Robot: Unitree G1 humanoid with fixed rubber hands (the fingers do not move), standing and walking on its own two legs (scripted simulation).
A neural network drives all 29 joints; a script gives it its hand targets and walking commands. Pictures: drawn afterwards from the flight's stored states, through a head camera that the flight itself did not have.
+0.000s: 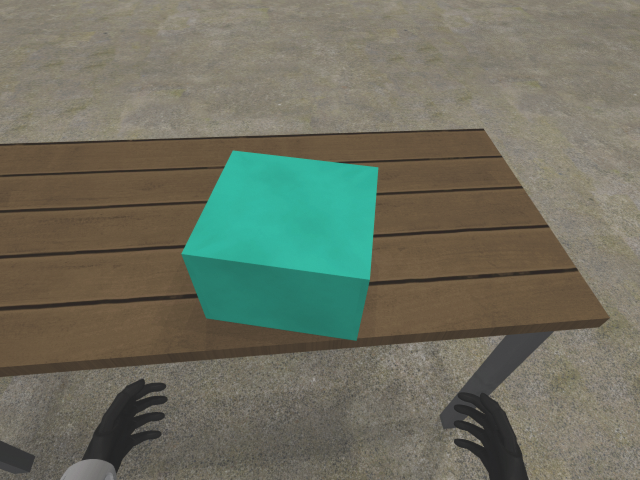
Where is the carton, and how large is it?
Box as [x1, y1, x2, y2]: [181, 151, 377, 340]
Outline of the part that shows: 232,151 181,253 205,316 207,318 356,340 369,281 377,167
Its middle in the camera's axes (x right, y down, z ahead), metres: -0.05 +0.01 +0.60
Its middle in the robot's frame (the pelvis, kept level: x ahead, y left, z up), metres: +0.44 +0.07 +0.01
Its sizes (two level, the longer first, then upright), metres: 0.235 0.217 0.160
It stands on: a table, 0.72 m high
